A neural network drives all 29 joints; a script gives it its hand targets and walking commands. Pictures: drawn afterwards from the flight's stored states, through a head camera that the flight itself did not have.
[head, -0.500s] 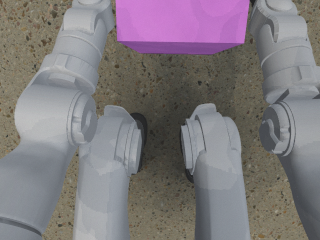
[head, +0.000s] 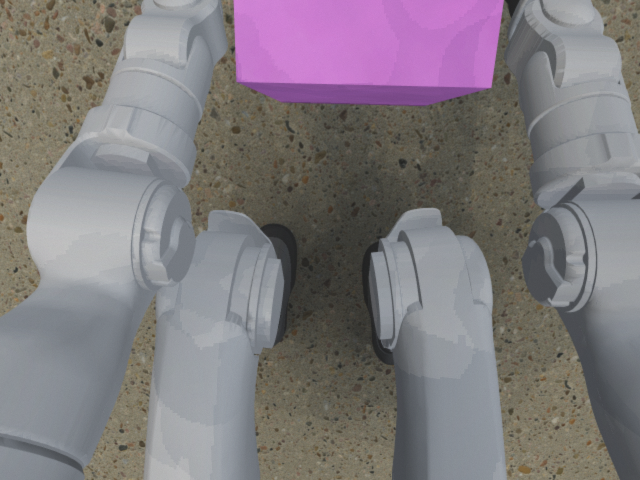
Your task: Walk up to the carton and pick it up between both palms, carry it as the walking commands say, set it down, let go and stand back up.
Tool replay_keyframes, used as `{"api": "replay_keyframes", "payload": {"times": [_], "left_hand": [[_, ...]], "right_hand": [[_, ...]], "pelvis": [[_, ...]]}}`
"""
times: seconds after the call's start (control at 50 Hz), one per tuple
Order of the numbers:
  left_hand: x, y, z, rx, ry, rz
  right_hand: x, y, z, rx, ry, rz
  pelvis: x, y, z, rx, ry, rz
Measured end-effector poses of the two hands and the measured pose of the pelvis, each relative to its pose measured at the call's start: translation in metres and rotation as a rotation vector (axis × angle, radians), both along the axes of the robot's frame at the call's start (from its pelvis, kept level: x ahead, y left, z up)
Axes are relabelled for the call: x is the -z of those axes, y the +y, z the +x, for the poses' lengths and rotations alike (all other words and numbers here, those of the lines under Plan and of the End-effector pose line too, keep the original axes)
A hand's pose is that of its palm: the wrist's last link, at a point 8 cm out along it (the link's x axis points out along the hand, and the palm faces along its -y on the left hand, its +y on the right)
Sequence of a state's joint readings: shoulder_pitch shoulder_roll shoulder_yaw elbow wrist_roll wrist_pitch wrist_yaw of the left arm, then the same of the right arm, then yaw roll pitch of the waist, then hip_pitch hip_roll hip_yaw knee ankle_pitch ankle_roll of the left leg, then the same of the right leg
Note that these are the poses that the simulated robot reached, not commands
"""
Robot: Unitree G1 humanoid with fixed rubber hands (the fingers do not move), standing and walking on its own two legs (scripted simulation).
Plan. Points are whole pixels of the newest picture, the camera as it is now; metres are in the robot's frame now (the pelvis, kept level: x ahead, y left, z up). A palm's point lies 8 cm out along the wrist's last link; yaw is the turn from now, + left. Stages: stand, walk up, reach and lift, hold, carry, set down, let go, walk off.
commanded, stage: set down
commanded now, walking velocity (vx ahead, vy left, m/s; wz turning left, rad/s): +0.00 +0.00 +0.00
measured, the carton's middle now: out of the picture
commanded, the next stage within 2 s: let go in 1.92 s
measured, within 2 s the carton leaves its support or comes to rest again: neither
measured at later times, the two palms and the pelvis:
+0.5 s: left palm out of the picture +0.56 +0.16 -0.18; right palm out of the picture +0.53 -0.21 -0.20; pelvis +0.01 +0.00 +0.01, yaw -1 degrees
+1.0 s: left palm out of the picture +0.56 +0.13 -0.06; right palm out of the picture +0.55 -0.23 -0.06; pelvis +0.00 +0.00 +0.09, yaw -2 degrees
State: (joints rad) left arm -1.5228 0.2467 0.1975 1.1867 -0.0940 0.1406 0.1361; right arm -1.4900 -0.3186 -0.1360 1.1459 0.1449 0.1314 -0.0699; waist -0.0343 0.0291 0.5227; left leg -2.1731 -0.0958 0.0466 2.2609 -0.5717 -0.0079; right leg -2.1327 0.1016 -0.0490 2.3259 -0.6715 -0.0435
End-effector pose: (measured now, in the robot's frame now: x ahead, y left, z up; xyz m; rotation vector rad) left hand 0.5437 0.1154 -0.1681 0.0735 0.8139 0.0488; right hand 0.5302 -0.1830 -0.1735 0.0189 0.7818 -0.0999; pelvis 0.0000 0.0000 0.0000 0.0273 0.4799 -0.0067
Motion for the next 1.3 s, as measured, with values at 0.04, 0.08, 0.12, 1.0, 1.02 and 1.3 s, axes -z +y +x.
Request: {"api": "replay_keyframes", "payload": {"times": [0.04, 0.08, 0.12, 1.0, 1.02, 1.3], "left_hand": [[0.001, 0.001, 0.001, -0.011, -0.007, -0.010], [0.001, 0.001, 0.003, -0.026, -0.024, -0.018], [0.000, 0.001, 0.007, -0.037, -0.040, -0.017], [-0.106, 0.019, 0.011, -0.056, -0.141, 0.010], [-0.112, 0.019, 0.011, -0.056, -0.143, 0.012], [-0.198, 0.039, 0.010, -0.056, -0.138, 0.041]], "right_hand": [[0.002, 0.000, 0.000, 0.006, -0.008, 0.007], [0.004, 0.000, 0.000, 0.014, -0.009, 0.012], [0.006, -0.002, 0.002, 0.025, -0.007, 0.006], [-0.117, -0.045, 0.021, 0.057, -0.118, -0.060], [-0.121, -0.045, 0.020, 0.056, -0.115, -0.059], [-0.193, -0.044, 0.011, 0.028, -0.071, -0.066]], "pelvis": [[-0.002, 0.000, 0.000, 0.001, 0.008, 0.002], [-0.005, 0.000, 0.001, 0.002, 0.020, 0.003], [-0.008, -0.001, 0.002, 0.003, 0.034, 0.004], [-0.089, 0.005, 0.002, 0.042, 0.044, 0.004], [-0.093, 0.004, 0.002, 0.042, 0.044, 0.005], [-0.163, 0.000, 0.004, 0.038, 0.033, 0.005]]}}
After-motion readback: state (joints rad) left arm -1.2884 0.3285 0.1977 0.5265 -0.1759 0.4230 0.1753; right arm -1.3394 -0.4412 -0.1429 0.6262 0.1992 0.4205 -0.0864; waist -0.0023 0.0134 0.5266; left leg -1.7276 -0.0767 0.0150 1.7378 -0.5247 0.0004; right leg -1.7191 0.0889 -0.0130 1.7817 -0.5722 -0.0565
